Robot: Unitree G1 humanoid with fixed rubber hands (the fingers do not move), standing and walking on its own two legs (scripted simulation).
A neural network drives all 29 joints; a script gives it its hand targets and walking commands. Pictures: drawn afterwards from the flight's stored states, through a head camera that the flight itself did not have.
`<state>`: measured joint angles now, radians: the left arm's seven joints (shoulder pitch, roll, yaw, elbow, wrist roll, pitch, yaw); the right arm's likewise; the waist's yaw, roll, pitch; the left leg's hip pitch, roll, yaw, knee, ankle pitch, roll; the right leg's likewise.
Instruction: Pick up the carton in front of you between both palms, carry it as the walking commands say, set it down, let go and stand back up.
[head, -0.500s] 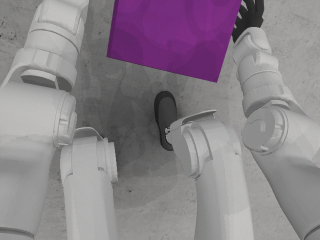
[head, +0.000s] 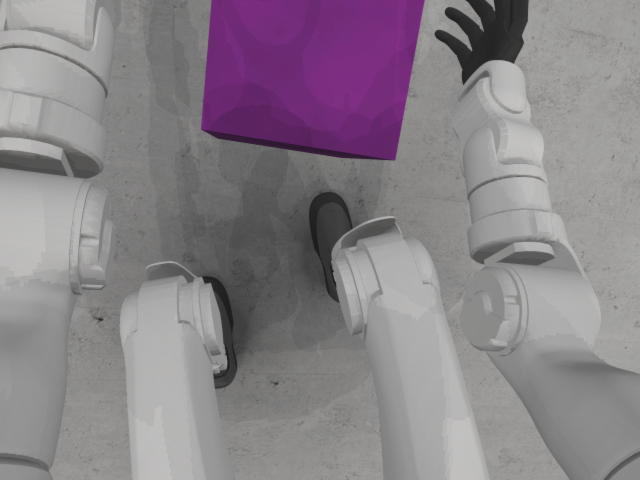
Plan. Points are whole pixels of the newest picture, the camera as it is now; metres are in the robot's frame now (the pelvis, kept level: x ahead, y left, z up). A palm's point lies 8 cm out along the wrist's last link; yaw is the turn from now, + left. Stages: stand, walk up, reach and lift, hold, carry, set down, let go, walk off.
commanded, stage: set down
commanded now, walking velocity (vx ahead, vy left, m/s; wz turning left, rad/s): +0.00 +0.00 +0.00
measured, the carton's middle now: (300, 70) +0.50 -0.10 -0.30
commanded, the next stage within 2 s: let go in 0.74 s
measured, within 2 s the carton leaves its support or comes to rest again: neither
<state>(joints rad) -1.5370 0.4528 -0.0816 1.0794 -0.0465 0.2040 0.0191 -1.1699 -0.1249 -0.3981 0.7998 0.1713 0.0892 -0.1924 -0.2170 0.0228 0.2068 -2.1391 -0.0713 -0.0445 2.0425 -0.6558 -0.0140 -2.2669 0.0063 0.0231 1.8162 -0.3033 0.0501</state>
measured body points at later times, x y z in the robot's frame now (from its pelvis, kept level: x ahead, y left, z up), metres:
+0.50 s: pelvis +0.03 +0.00 +0.12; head +0.36 -0.01 +0.43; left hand +0.63 +0.09 +0.00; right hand +0.47 -0.28 +0.01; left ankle +0.08 +0.12 -0.39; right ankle +0.18 -0.13 -0.39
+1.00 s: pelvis +0.06 -0.01 +0.24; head +0.33 -0.01 +0.60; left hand +0.57 +0.11 +0.12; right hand +0.44 -0.26 +0.13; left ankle +0.07 +0.12 -0.39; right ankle +0.18 -0.13 -0.39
